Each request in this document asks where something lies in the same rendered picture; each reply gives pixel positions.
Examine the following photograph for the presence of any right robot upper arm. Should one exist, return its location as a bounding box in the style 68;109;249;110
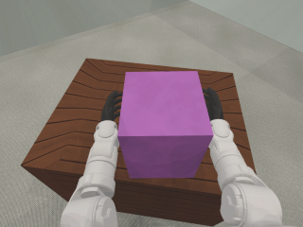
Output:
220;183;297;227

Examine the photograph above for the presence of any left robot upper arm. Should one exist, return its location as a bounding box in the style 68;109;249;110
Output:
61;195;118;227

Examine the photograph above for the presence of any robot right hand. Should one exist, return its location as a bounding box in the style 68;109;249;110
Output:
202;87;224;121

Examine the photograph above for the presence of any carton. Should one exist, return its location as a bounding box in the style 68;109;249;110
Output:
117;71;214;179

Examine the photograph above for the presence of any right robot forearm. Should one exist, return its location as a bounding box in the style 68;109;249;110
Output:
208;119;282;221

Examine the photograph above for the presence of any pedestal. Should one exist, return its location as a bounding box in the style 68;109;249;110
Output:
21;58;257;227

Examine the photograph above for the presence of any robot left hand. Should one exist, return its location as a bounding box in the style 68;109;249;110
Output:
100;90;123;122

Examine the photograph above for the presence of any left robot forearm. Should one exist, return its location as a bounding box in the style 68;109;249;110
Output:
60;120;120;227

